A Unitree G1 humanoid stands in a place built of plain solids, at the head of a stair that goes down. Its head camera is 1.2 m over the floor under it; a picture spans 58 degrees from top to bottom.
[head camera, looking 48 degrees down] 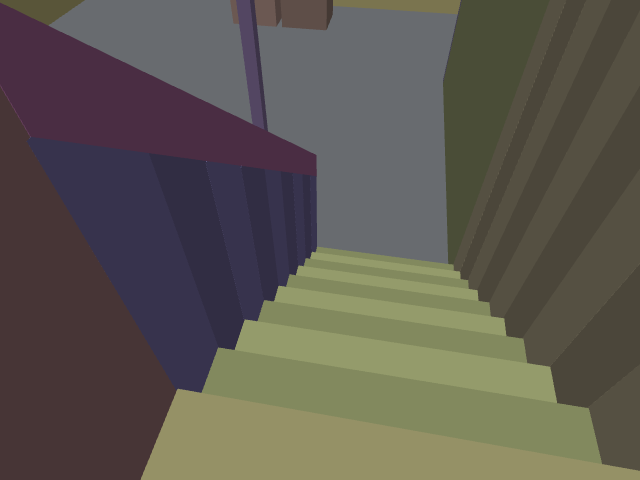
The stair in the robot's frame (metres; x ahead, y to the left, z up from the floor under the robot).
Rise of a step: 0.21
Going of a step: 0.24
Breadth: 1.25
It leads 10 degrees to the right of straight ahead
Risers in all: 10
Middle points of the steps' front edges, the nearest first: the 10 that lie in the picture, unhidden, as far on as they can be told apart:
0.40 -0.21 0.00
0.64 -0.25 -0.20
0.88 -0.29 -0.41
1.12 -0.34 -0.62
1.36 -0.38 -0.82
1.60 -0.42 -1.03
1.84 -0.46 -1.23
2.08 -0.51 -1.44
2.32 -0.55 -1.65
2.56 -0.59 -1.85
